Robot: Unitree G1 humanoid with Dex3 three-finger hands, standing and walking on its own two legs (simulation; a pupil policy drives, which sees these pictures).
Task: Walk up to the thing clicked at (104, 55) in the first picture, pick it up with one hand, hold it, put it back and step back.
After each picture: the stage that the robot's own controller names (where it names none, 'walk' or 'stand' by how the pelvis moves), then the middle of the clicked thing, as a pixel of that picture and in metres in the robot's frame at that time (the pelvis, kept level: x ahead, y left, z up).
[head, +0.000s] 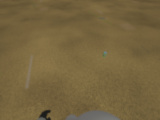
stand; (104, 54) +1.41 -0.34 -0.72
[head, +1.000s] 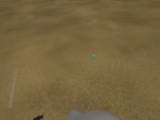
walk; (93, 57) +1.31 +0.02 -0.69
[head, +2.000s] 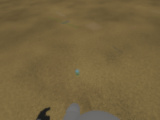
walk; (77, 72) +0.81 +0.24 -0.71
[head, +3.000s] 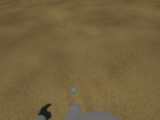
walk; (74, 91) +0.48 +0.24 -0.71
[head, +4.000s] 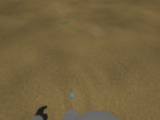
stand; (72, 96) +0.38 +0.19 -0.70
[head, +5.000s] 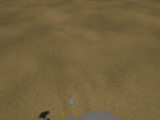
stand; (71, 102) +0.35 +0.21 -0.72
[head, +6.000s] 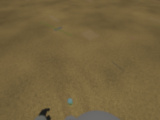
stand; (70, 101) +0.34 +0.22 -0.73
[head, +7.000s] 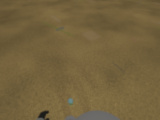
stand; (70, 101) +0.34 +0.21 -0.73
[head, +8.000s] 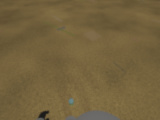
stand; (71, 102) +0.34 +0.21 -0.73
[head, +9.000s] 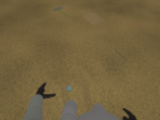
go down; (69, 89) +0.37 +0.20 -0.65
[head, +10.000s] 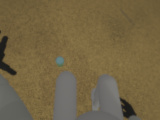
go down; (60, 62) +0.42 +0.23 -0.29
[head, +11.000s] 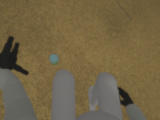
close in; (54, 59) +0.42 +0.25 -0.27
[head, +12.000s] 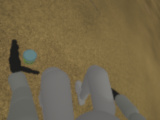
close; (29, 57) +0.41 +0.27 -0.22
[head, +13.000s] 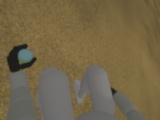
close; (25, 57) +0.40 +0.28 -0.22
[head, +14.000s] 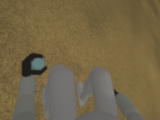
lift; (37, 64) +0.34 +0.26 -0.20
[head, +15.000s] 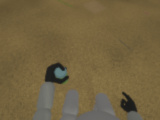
lift; (62, 75) +0.31 +0.18 +0.00
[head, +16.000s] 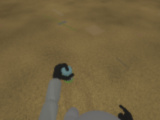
hold; (67, 74) +0.33 +0.16 +0.02
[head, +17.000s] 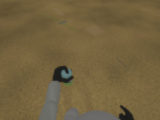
hold; (67, 77) +0.32 +0.16 +0.00
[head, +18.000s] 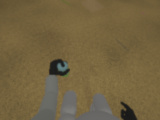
crouch; (63, 69) +0.37 +0.18 -0.06
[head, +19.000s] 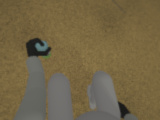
lower; (44, 50) +0.47 +0.26 -0.12
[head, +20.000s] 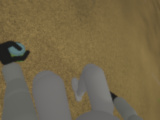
lower; (18, 53) +0.43 +0.28 -0.23
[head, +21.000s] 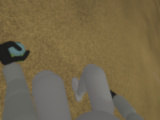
lower; (18, 53) +0.43 +0.29 -0.23
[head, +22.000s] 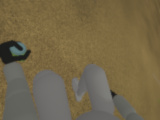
lower; (19, 52) +0.43 +0.28 -0.23
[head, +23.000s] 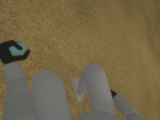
lower; (19, 52) +0.43 +0.28 -0.23
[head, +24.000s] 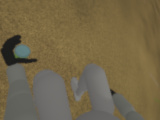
open; (21, 54) +0.42 +0.27 -0.23
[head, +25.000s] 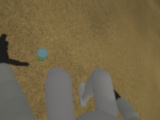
stand; (41, 55) +0.42 +0.25 -0.24
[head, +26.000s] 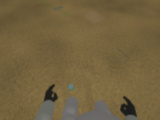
stand; (71, 87) +0.39 +0.18 -0.60
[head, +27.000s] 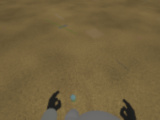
stand; (73, 98) +0.38 +0.18 -0.66
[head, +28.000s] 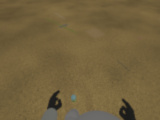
stand; (73, 98) +0.38 +0.17 -0.67
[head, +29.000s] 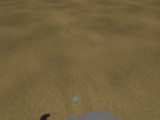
stand; (75, 100) +0.40 +0.17 -0.72
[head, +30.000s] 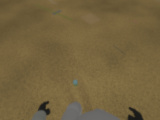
walk; (75, 83) +0.48 +0.17 -0.69
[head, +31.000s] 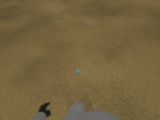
walk; (77, 72) +0.74 +0.24 -0.71
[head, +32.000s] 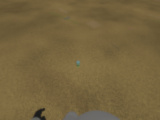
stand; (78, 63) +1.00 +0.21 -0.71
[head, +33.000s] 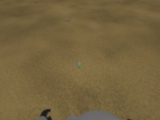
stand; (79, 65) +1.00 +0.20 -0.72
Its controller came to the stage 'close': yes
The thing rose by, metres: 0.71
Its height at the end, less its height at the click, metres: +0.00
